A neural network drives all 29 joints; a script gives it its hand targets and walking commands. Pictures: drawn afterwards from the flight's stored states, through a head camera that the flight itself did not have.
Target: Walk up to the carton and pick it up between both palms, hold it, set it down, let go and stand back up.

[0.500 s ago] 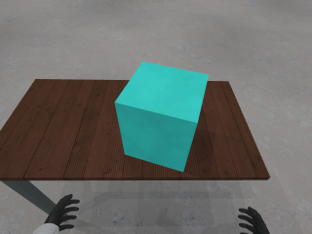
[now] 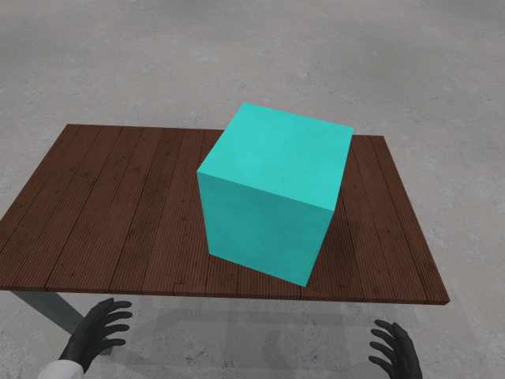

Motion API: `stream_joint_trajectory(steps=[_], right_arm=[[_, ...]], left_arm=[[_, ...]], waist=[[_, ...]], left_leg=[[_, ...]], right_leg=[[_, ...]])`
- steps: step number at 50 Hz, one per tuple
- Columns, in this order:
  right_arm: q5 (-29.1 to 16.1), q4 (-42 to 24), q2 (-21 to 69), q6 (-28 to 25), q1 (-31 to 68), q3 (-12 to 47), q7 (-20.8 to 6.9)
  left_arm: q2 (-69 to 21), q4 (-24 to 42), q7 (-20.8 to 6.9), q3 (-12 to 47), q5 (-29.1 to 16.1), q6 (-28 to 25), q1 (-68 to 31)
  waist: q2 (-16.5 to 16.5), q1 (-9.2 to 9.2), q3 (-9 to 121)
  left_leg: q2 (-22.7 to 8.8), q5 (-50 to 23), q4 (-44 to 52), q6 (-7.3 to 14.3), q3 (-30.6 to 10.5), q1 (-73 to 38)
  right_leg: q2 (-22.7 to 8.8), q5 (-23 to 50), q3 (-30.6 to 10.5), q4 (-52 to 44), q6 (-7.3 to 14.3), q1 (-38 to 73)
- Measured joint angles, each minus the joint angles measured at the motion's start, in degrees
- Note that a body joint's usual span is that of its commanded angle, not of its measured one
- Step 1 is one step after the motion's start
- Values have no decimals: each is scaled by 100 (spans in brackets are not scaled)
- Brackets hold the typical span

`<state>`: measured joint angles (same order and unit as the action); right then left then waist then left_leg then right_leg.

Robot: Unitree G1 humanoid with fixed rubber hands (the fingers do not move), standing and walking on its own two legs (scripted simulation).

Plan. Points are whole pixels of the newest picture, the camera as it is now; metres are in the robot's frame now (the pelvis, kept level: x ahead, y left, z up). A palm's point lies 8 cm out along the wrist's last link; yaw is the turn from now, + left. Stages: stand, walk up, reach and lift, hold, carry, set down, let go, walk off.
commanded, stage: reach and lift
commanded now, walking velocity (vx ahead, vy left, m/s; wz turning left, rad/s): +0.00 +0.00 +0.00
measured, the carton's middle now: (275, 196) +0.44 +0.00 +0.02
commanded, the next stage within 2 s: none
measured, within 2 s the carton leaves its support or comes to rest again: neither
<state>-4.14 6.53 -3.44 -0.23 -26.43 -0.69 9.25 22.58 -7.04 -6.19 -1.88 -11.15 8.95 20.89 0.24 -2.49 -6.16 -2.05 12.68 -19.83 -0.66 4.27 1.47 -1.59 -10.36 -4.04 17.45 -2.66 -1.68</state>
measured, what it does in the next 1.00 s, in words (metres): stands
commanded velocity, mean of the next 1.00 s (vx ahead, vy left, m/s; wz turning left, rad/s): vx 0.00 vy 0.00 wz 0.00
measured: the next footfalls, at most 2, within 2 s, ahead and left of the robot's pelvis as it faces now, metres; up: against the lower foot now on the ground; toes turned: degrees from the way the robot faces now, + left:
none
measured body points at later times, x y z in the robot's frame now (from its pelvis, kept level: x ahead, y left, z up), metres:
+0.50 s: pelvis +0.00 +0.00 +0.00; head -0.01 +0.01 +0.45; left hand +0.16 +0.26 +0.02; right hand +0.17 -0.17 +0.01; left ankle -0.01 +0.12 -0.75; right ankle +0.00 -0.15 -0.75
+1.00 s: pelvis +0.00 +0.00 +0.00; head +0.00 +0.01 +0.45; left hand +0.24 +0.26 +0.06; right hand +0.23 -0.18 +0.04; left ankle -0.01 +0.12 -0.75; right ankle +0.00 -0.15 -0.75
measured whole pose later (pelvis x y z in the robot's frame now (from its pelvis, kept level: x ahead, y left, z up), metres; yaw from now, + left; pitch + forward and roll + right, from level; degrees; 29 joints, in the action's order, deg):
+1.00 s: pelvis +0.00 +0.00 +0.00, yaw +2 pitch -6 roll -1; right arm -11.2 -10.3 -3.6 12.4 -17.2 2.2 17.5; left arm 26.8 0.4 -8.8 -1.3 -19.0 11.0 7.6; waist 0.0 -1.9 -5.1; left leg -2.3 14.5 -23.1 -0.7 2.2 2.5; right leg -1.4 -11.5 -2.0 18.3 -2.5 -0.8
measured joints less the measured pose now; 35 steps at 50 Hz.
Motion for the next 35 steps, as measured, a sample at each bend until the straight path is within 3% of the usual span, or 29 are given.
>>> stream_joint_trajectory(steps=[12,23,35], right_arm=[[-163,-619,156,-148,-407,168,278],[-347,-1270,412,-21,-455,411,616],[-417,-1597,434,543,-81,465,867]], left_arm=[[155,489,-128,131,-361,-650,366],[321,807,-216,191,-627,-894,264],[534,827,-218,175,-888,-638,-205]], waist=[[-46,-94,13],[-60,-77,-11],[-39,-92,-5]], left_leg=[[8,99,-174,19,-138,1],[-32,169,-398,2,-235,86],[-76,242,-524,-24,-267,128]], right_leg=[[-13,-23,141,-63,17,166],[28,-75,230,72,55,157],[73,-152,255,204,79,118]])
